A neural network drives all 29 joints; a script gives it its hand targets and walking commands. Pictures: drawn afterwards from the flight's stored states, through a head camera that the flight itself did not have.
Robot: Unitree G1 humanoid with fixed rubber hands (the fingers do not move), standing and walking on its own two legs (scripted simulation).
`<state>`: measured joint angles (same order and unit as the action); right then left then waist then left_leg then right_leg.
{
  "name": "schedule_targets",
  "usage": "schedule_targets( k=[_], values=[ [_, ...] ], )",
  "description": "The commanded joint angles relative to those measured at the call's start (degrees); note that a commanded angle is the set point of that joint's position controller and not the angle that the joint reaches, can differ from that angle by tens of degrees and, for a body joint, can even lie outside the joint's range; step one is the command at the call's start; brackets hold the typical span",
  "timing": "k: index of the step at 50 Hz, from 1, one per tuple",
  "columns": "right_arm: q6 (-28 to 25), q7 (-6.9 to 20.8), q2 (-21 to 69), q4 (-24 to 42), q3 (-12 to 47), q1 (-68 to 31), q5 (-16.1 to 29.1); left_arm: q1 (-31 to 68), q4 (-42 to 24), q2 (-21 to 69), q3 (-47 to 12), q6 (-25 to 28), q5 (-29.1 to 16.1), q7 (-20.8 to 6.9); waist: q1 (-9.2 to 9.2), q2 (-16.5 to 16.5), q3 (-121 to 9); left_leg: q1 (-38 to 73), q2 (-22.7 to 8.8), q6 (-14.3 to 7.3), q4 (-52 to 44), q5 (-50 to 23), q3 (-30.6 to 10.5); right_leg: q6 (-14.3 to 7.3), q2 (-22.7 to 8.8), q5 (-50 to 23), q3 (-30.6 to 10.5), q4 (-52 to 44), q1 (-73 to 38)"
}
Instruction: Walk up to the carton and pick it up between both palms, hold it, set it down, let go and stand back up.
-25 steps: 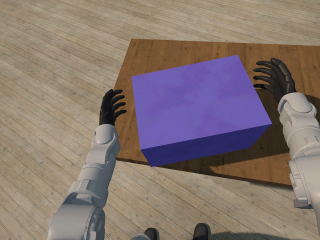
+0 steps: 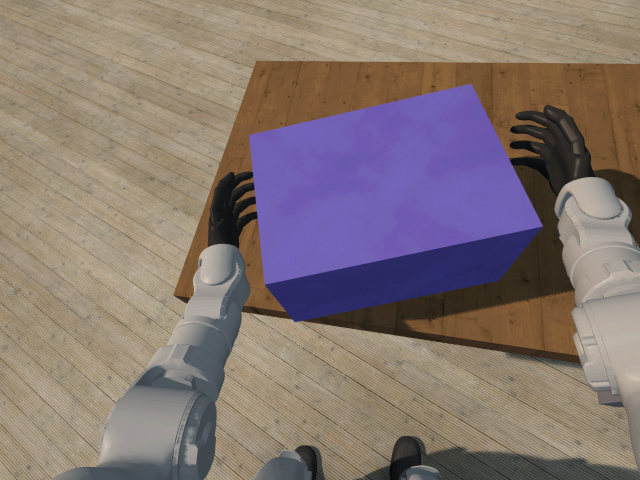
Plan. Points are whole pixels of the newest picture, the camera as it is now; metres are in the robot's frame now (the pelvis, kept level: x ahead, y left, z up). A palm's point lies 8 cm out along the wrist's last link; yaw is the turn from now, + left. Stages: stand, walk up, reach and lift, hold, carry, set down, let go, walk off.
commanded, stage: reach and lift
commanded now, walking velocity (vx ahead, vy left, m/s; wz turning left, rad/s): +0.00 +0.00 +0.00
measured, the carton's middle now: (377, 210) +0.46 +0.03 -0.03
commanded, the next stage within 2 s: none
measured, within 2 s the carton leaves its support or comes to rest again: neither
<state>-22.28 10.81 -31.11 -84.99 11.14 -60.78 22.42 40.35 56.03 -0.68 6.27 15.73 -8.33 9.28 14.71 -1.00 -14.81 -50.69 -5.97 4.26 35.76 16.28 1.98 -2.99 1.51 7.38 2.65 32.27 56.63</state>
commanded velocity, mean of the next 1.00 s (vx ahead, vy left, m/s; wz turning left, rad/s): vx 0.00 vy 0.00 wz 0.00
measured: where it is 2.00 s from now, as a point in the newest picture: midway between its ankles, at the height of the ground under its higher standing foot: outside the picture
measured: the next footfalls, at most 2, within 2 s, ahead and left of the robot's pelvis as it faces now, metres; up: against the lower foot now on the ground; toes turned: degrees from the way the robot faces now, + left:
none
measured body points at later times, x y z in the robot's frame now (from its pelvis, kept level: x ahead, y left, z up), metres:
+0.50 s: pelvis +0.00 +0.00 +0.00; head +0.15 -0.02 +0.42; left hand +0.39 +0.23 +0.00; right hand +0.52 -0.16 +0.02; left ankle -0.03 +0.17 -0.71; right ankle +0.05 -0.09 -0.71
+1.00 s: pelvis +0.01 +0.00 +0.01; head +0.17 +0.00 +0.44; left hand +0.39 +0.23 +0.00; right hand +0.51 -0.15 +0.02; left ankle -0.03 +0.17 -0.71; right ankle +0.05 -0.09 -0.71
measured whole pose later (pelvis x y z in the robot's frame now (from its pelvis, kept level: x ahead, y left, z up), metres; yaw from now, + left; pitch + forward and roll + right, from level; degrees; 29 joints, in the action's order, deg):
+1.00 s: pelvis +0.01 +0.00 +0.01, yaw +2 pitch +30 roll +0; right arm -32.4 9.6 -21.4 -89.5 -13.8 -58.8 -6.8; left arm 36.4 57.6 3.0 21.7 29.3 3.4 8.8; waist 7.4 -0.6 -12.6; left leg -45.2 -5.4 3.7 28.8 13.7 0.1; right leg -2.6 1.1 5.0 4.7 23.9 49.3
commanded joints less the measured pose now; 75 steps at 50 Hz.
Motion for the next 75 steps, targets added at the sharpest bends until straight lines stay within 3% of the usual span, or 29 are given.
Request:
schedule_targets(
  k=[1,3,6,7,8,10,11,12,15,16,17,19,21,25,29,32,37,44,47,49,51,57,60,63,65,69,72,73,75],
  values=[
    [-2.09,-0.53,-5.08,5.90,-2.91,-23.24,-2.32,16.91,-7.64,-4.65,1.02,2.71,0.61,0.07,-2.30,14.92,-40.24,-0.71,6.44,-1.98,-1.08,-19.67,4.17,2.63,2.45,-16.12,-3.96,2.74,-44.65],
    [-2.45,-1.77,-2.00,12.13,-2.40,-24.36,-3.24,18.01,-7.63,-6.00,2.58,3.92,0.29,-0.16,-2.30,18.17,-42.61,-2.00,6.87,-2.61,-0.22,-19.45,4.16,3.68,1.64,-19.80,-5.71,3.20,-49.55],
    [-2.61,-2.53,1.23,8.76,-3.57,-24.92,-4.91,16.68,-5.33,-3.14,1.83,4.26,1.41,-0.88,-3.20,16.60,-38.60,-3.91,6.86,-2.89,-1.05,-16.72,3.65,4.05,0.90,-18.81,-5.24,3.23,-48.52],
    [-2.92,-2.50,0.67,5.97,-4.68,-23.31,-5.68,17.18,-7.47,-2.50,1.69,4.45,2.97,-0.41,-3.74,12.50,-39.52,-1.61,6.59,-1.88,-1.47,-18.56,3.32,3.43,1.18,-16.99,-4.75,3.15,-48.18],
    [-2.24,-2.26,1.19,4.72,-4.77,-23.89,-5.70,17.23,-5.40,-2.14,1.55,4.26,2.77,-0.48,-3.66,15.20,-36.81,-2.81,6.47,-2.34,-1.24,-16.54,3.37,3.49,1.68,-15.50,-4.07,2.99,-46.76],
    [-2.95,-3.06,3.31,6.29,-6.47,-24.22,-7.57,17.87,-7.15,-1.25,2.46,5.07,3.46,-0.76,-4.14,12.77,-40.26,-2.69,6.65,-1.76,-0.94,-17.43,3.59,3.27,0.72,-17.82,-4.63,2.13,-47.29],
    [-3.80,-3.32,4.64,6.97,-6.17,-24.57,-7.57,16.22,-5.44,-0.46,2.95,5.33,3.56,-1.12,-3.44,14.86,-41.12,-3.00,6.55,-1.91,-0.59,-18.50,3.56,3.79,0.39,-20.84,-4.89,2.74,-48.61],
    [-3.50,-3.53,5.19,5.86,-6.56,-24.33,-8.99,18.57,-3.51,-1.91,2.35,5.27,3.42,-1.48,-5.36,15.27,-37.12,-4.43,6.89,-2.55,-0.73,-15.76,3.74,4.35,0.68,-20.45,-4.54,2.96,-48.00],
    [-4.58,-3.07,6.17,6.15,-7.95,-23.47,-9.11,17.66,-7.03,0.40,2.55,6.17,5.54,-0.92,-3.99,10.25,-42.67,-2.75,6.57,-1.83,-1.08,-18.59,3.36,3.66,0.16,-19.28,-4.30,2.79,-48.16],
    [-4.17,-3.16,6.59,5.24,-8.42,-23.52,-9.91,18.17,-6.83,0.66,2.29,6.08,5.50,-0.88,-5.16,10.75,-39.72,-1.42,6.51,-1.94,-1.80,-16.80,3.54,3.39,0.88,-17.03,-3.31,1.92,-46.02],
    [-4.95,-3.25,7.92,6.15,-7.34,-23.23,-9.72,17.69,-7.08,0.92,3.13,6.94,5.24,-1.07,-4.05,10.66,-41.21,-2.14,6.78,-1.71,-1.06,-18.78,4.07,3.36,0.54,-20.00,-3.88,2.25,-47.86],
    [-5.23,-2.93,7.51,3.77,-10.36,-22.29,-11.53,18.32,-6.50,2.71,1.85,6.87,6.66,-1.15,-5.60,8.25,-37.59,-0.51,6.26,-1.41,-2.58,-18.80,3.68,3.21,1.09,-19.55,-2.55,1.78,-44.97],
    [-5.62,-2.99,7.39,4.81,-8.37,-22.53,-11.19,16.77,-5.78,2.51,3.72,6.32,7.49,-0.77,-3.14,9.11,-40.16,1.28,6.06,-1.67,-1.76,-21.77,3.73,2.39,1.59,-20.69,-2.25,1.88,-45.14],
    [-6.65,-1.34,10.24,6.47,-11.32,-23.54,-15.43,18.17,-9.65,7.18,2.34,7.59,8.52,-1.45,-4.20,7.40,-41.80,5.39,5.94,-1.40,-2.27,-22.82,4.13,1.96,1.65,-18.59,-0.54,0.65,-42.94],
    [-6.78,-0.24,16.19,3.47,-13.20,-20.60,-20.36,16.97,-8.45,11.74,2.70,8.31,11.10,-3.08,-4.91,10.18,-37.15,2.53,5.97,-1.98,-4.59,-20.47,4.08,2.76,0.50,-18.44,-1.16,-0.71,-45.71],
    [-8.03,1.32,25.41,2.07,-14.15,-19.82,-25.18,16.05,-4.21,18.00,0.93,8.81,13.14,-5.11,-5.49,10.06,-35.67,3.65,6.02,-2.71,-5.31,-22.28,4.35,2.31,0.92,-19.75,0.14,-1.70,-45.38],
    [-7.99,2.49,34.14,-3.41,-18.50,-15.34,-32.21,16.36,0.97,21.20,3.77,10.00,17.94,-7.50,-6.70,11.28,-25.59,-1.34,6.18,-4.22,-9.65,-12.76,5.13,2.48,-1.28,-14.96,-1.07,-5.03,-48.48],
    [-10.50,3.54,35.04,-5.32,-19.66,-12.89,-33.98,15.13,-2.02,25.96,-1.14,11.73,17.97,-6.63,-7.47,4.65,-29.30,5.79,5.40,-2.70,-8.43,-21.41,4.25,1.07,0.71,-18.10,1.16,-4.88,-43.40],
    [-11.02,2.93,37.36,-4.38,-18.26,-11.24,-34.82,13.41,2.40,23.67,0.56,12.09,17.40,-7.82,-7.33,9.34,-24.04,0.50,5.68,-4.22,-7.69,-19.04,4.69,2.87,-0.85,-22.03,-0.88,-4.12,-47.93],
    [-10.88,2.92,35.83,-7.76,-19.36,-10.00,-34.48,12.26,3.09,22.86,1.09,12.06,18.08,-8.04,-7.86,7.45,-22.61,-0.02,5.67,-3.78,-8.55,-17.25,4.31,2.27,-1.03,-19.67,-0.39,-4.40,-47.72],
    [-10.63,2.83,37.19,-6.81,-17.93,-9.66,-33.94,12.44,3.50,22.70,2.35,12.32,19.36,-7.71,-5.74,6.94,-21.77,0.26,5.64,-3.92,-8.40,-16.70,4.95,2.41,-0.63,-15.81,-0.45,-4.88,-47.17],
    [-11.93,2.60,36.73,-7.17,-20.58,-9.61,-33.72,13.95,1.75,24.58,-1.80,12.81,17.71,-7.10,-9.67,3.50,-23.66,4.34,5.59,-3.35,-8.65,-19.10,3.58,1.55,0.19,-16.27,0.96,-6.39,-43.05],
    [-12.11,3.08,36.50,-6.57,-18.18,-10.31,-32.80,10.91,1.90,23.83,0.25,13.29,17.76,-6.90,-6.60,5.12,-24.74,3.98,5.66,-3.75,-7.18,-20.93,3.79,1.60,0.25,-16.87,0.36,-5.20,-42.79],
    [-11.42,2.91,36.42,-8.33,-17.13,-8.89,-32.67,10.41,3.79,23.18,0.66,13.11,17.98,-7.57,-6.77,6.39,-21.27,0.05,5.91,-4.24,-8.17,-17.38,4.42,2.12,-0.54,-18.13,-0.23,-5.13,-45.86],
    [-11.47,2.42,37.22,-9.60,-19.66,-8.68,-34.20,12.05,5.05,23.10,0.47,12.91,18.60,-7.60,-9.20,6.29,-22.12,1.42,5.68,-4.12,-8.50,-16.67,3.50,2.09,-0.36,-16.55,0.59,-5.59,-44.26],
    [-11.06,2.81,36.98,-8.32,-18.48,-8.89,-33.03,13.25,3.07,23.84,-0.02,13.48,17.13,-7.54,-7.56,5.18,-22.92,3.24,5.69,-3.98,-8.81,-18.20,4.14,2.22,-0.44,-15.93,0.33,-5.97,-43.60],
    [-13.49,2.36,36.79,-7.49,-18.72,-11.17,-33.15,15.59,3.05,25.11,-2.73,14.04,16.45,-7.56,-10.12,4.48,-26.12,2.76,5.86,-3.42,-7.25,-19.78,3.63,1.95,-0.03,-19.35,1.06,-4.76,-42.94],
    [-13.42,2.52,36.65,-7.67,-19.40,-11.00,-33.44,15.30,2.63,25.39,-1.98,13.81,16.75,-7.16,-8.75,4.80,-25.76,4.51,5.40,-3.38,-7.15,-20.82,3.51,1.83,0.45,-17.38,1.42,-5.47,-41.49],
    [-13.94,2.27,36.33,-8.15,-19.92,-10.73,-34.44,14.89,3.14,25.75,-2.31,14.11,17.32,-6.95,-9.85,4.65,-25.84,4.79,5.40,-3.67,-7.11,-20.26,2.98,1.67,0.41,-19.08,1.59,-5.28,-41.23]
  ],
)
